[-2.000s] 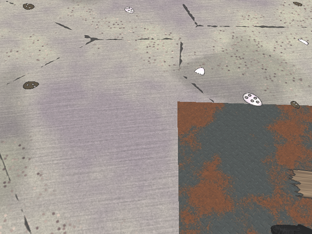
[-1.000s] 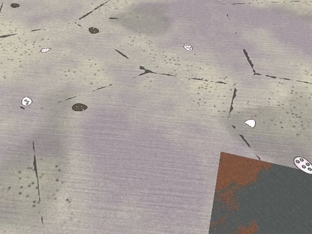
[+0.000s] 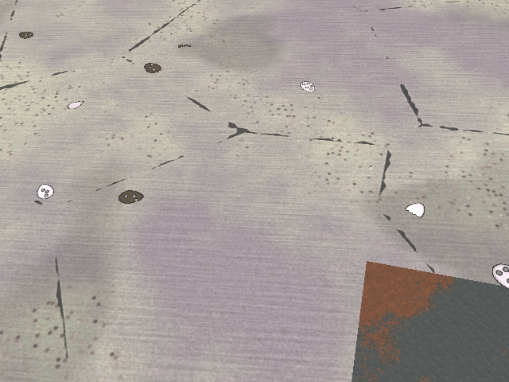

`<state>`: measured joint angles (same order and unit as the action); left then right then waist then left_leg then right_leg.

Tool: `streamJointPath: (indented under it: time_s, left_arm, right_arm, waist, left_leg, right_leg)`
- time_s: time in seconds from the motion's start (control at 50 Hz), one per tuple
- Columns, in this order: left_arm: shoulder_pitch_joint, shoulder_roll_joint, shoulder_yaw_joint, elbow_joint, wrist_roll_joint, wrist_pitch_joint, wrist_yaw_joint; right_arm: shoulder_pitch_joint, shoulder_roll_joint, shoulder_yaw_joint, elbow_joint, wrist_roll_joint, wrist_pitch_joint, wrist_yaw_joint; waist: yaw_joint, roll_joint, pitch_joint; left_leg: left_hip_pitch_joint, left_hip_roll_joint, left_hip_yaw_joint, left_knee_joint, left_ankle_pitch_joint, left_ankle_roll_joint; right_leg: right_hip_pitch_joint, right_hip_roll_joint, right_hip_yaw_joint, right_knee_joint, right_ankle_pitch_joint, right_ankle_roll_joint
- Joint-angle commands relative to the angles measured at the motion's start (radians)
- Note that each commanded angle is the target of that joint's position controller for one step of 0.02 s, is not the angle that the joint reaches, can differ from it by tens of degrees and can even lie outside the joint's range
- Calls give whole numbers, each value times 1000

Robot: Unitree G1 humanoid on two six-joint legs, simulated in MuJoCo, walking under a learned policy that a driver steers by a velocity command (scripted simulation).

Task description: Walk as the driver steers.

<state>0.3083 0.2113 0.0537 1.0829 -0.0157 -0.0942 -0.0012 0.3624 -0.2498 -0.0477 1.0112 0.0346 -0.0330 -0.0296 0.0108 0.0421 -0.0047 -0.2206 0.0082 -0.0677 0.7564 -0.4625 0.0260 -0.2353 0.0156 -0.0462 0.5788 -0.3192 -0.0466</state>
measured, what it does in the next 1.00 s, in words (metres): walks ahead: left foot, then right foot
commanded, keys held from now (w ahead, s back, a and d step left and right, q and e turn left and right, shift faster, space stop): w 1.00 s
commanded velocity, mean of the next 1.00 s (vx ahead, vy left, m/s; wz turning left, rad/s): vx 0.46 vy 0.00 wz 0.00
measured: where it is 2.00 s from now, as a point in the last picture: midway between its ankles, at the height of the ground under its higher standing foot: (279, 209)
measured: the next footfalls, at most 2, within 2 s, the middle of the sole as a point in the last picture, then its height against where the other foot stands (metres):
left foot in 0.44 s outside the picture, level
right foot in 0.98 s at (318, 320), level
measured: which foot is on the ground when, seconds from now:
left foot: up 0.00-0.42, down 0.44-1.00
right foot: down 0.00-0.44, up 0.46-0.96, down 0.98-1.00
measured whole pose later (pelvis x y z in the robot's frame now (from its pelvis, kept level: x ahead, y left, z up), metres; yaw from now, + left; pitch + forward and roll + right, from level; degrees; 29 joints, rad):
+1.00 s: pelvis +0.54 +0.00 -0.01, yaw +0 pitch +2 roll +1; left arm 0.01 0.23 0.04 0.83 -0.01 -0.11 -0.04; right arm 0.40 -0.26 -0.05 1.04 0.01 -0.05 -0.01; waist -0.06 0.00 0.03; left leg 0.02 0.00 0.04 0.49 -0.45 0.01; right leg -0.51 -0.02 -0.04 0.53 -0.06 -0.05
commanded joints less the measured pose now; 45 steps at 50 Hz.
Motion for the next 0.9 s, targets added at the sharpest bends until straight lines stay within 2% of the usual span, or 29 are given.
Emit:
streamJointPath:
  time_s: [0.02, 0.04, 0.06, 0.08, 0.1, 0.12, 0.16, 0.22, 0.3, 0.36, 0.38, 0.4, 0.42, 0.44, 0.46, 0.48, 0.5, 0.52, 0.54, 0.56, 0.58, 0.62, 0.66, 0.7, 0.78, 0.84, 0.9]
  left_arm:
    - [191, 147, 15, 14, 10, -29, -11]
    - [136, 124, 6, -9, 8, -32, -14]
    - [105, 117, 1, -22, 6, -30, -17]
    - [110, 90, -9, -24, 9, -26, -17]
    - [141, 69, -16, -18, 13, -19, -14]
    - [174, 73, -18, -11, 16, -14, -9]
    - [201, 100, -17, -12, 19, -5, 5]
    - [200, 133, -14, -27, 21, 4, 19]
    - [238, 145, -6, -17, 5, 4, 23]
    - [219, 161, 7, -20, -1, 13, 25]
    - [203, 175, 12, -26, 3, 17, 25]
    - [188, 187, 17, -33, 8, 25, 25]
    - [172, 179, 14, -42, 15, 34, 24]
    - [163, 157, 2, -67, 26, 35, 21]
    - [301, -5, -41, -76, 19, 15, 6]
    - [241, 60, -26, -66, -4, -18, -1]
    - [129, 135, -4, -113, -35, -36, -3]
    - [65, 148, -1, -131, -35, -43, 5]
    - [41, 144, 8, -133, -21, -39, 15]
    - [67, 122, 12, -129, -12, -25, 19]
    - [87, 98, 12, -126, -10, -11, 20]
    - [71, 83, 14, -139, -6, 9, 23]
    - [-22, 101, 19, -179, 4, 14, 26]
    - [-112, 104, 21, -212, 10, 10, 22]
    - [-267, 81, 6, -254, 5, -2, 3]
    - [-354, 84, -2, -287, -4, -5, -15]
    - [-388, 106, 0, -318, -6, -13, -34]
  right_arm:
    - [-142, -67, -8, -135, 25, -59, 9]
    - [-134, -69, -9, -119, 18, -68, 17]
    - [-147, -82, -18, -115, 6, -74, 18]
    - [-169, -97, -27, -117, -5, -75, 23]
    - [-177, -90, -29, -115, -9, -73, 31]
    - [-189, -69, -27, -117, -11, -69, 37]
    - [-259, -40, -19, -143, -12, -61, 41]
    - [-397, -14, -2, -194, -10, -59, 47]
    - [-499, -32, 6, -233, -2, -61, 64]
    - [-503, -64, -2, -251, -2, -71, 78]
    - [-462, -87, -12, -244, -3, -73, 79]
    - [-373, -118, -29, -222, -4, -72, 75]
    - [-199, -158, -54, -169, 0, -68, 67]
    - [-8, -213, -73, -124, -8, -62, 56]
    - [93, -289, -87, -91, -24, -59, 61]
    - [62, -197, -58, -89, -21, -60, 63]
    - [-47, -154, -43, -100, -18, -66, 64]
    - [-149, -123, -32, -123, -20, -73, 66]
    - [-203, -94, -23, -128, -31, -79, 71]
    - [-225, -71, -16, -123, -41, -84, 75]
    - [-225, -57, -12, -113, -41, -85, 78]
    - [-187, -74, -13, -88, -37, -89, 70]
    - [-146, -110, -19, -71, -38, -89, 54]
    - [-101, -124, -20, -60, -37, -83, 38]
    - [-23, -145, -20, -42, -25, -74, 25]
    - [43, -151, -22, -14, -17, -61, 23]
    - [65, -163, -31, 1, -14, -42, 18]
  waist:
    - [54, -196, 144]
    - [36, -155, 150]
    - [26, -131, 147]
    - [27, -133, 136]
    - [33, -142, 115]
    - [37, -146, 102]
    - [47, -129, 107]
    - [68, -125, 135]
    - [75, -134, 174]
    - [33, -135, 151]
    - [1, -151, 109]
    - [-50, -172, 38]
    - [-135, -169, -66]
    - [-205, -107, -196]
    - [-126, 187, -382]
    - [-148, 154, -358]
    - [-115, 124, -171]
    - [-78, 26, -84]
    - [-43, -15, -34]
    - [-4, 11, -24]
    - [14, 29, -19]
    - [25, 31, 16]
    - [13, 13, 55]
    - [-10, 0, 70]
    - [-60, -2, 82]
    - [-89, -5, 102]
    - [-76, 2, 100]
  left_leg:
    - [-615, 23, -44, 440, -8, 42]
    - [-615, 59, -28, 434, 94, 57]
    - [-609, 83, -13, 385, 175, 61]
    - [-579, 101, 2, 335, 230, 56]
    - [-552, 103, 24, 300, 265, 47]
    - [-547, 99, 45, 272, 290, 33]
    - [-560, 93, 70, 178, 334, 4]
    - [-495, 66, 97, -30, 437, -19]
    - [-426, 45, 106, -166, 504, -2]
    - [-377, 32, 99, -224, 458, 41]
    - [-301, 8, 113, -225, 431, 57]
    - [-174, -27, 137, -212, 404, 77]
    - [43, -53, 152, -218, 404, 106]
    - [365, 93, -19, -193, 351, 162]
    - [696, 361, -544, -326, 60, 336]
    - [641, 365, -721, -486, -27, 313]
    - [483, 336, -562, -504, 16, 255]
    - [306, 303, -418, -528, 146, 228]
    - [167, 265, -305, -552, 263, 210]
    - [80, 226, -221, -578, 315, 196]
    - [33, 204, -179, -601, 329, 196]
    - [-27, 192, -120, -640, 365, 213]
    - [-23, 196, -98, -669, 383, 226]
    - [18, 192, -78, -675, 413, 217]
    - [61, 162, -4, -674, 443, 180]
    - [165, 196, -2, -642, 448, 178]
    - [287, 250, -17, -571, 524, 161]
  right_leg:
    - [299, -405, 713, -443, -303, -216]
    - [282, -348, 581, -444, -238, -175]
    - [282, -309, 482, -449, -115, -141]
    - [281, -272, 388, -452, 18, -115]
    - [289, -242, 318, -451, 128, -104]
    - [300, -229, 275, -447, 223, -107]
    - [294, -223, 222, -455, 332, -122]
    - [217, -208, 165, -487, 339, -122]
    - [218, -237, 132, -505, 348, -128]
    - [314, -273, 110, -434, 514, -107]
    - [337, -277, 100, -371, 687, -96]
    - [344, -269, 83, -258, 886, -83]
    - [294, -228, 53, -60, 982, -57]
    - [65, -184, 39, 233, 747, -29]
    - [-307, 23, 48, 637, 26, 38]
    - [-414, 23, 197, 775, -228, 10]
    - [-500, -34, 172, 815, -165, -10]
    - [-462, -91, 146, 771, -60, -17]
    - [-409, -128, 131, 714, 7, -15]
    - [-335, -160, 138, 666, 46, -14]
    - [-296, -168, 134, 634, 56, -12]
    - [-305, -180, 115, 573, 73, 2]
    - [-391, -191, 108, 473, 159, 28]
    - [-454, -188, 103, 338, 275, 42]
    - [-402, -134, 51, 80, 446, 45]
    - [-419, -115, 49, -7, 432, 39]
    - [-430, -103, 57, -61, 330, 6]
Velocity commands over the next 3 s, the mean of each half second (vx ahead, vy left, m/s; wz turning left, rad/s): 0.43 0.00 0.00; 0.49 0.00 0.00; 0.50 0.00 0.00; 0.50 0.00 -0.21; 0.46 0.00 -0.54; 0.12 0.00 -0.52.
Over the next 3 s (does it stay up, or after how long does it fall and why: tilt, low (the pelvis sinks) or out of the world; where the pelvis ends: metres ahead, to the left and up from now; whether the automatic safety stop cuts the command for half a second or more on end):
stays up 1.47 -0.10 0.00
